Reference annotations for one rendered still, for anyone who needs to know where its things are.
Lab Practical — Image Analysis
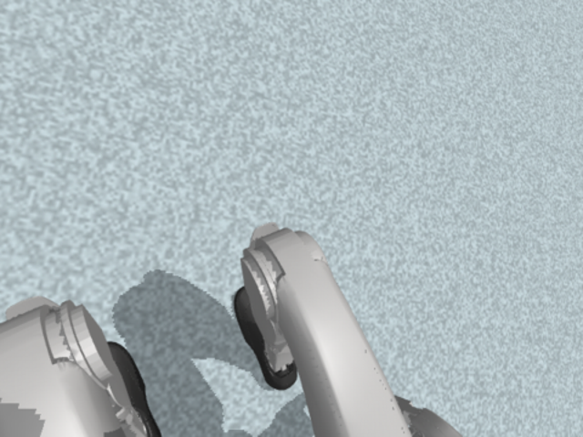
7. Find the left robot foot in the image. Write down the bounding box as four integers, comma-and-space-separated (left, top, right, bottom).
107, 341, 161, 437

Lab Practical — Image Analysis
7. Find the right robot foot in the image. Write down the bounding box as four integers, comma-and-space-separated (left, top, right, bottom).
234, 286, 297, 391

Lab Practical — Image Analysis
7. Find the right robot hand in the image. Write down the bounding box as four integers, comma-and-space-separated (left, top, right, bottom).
394, 395, 463, 437

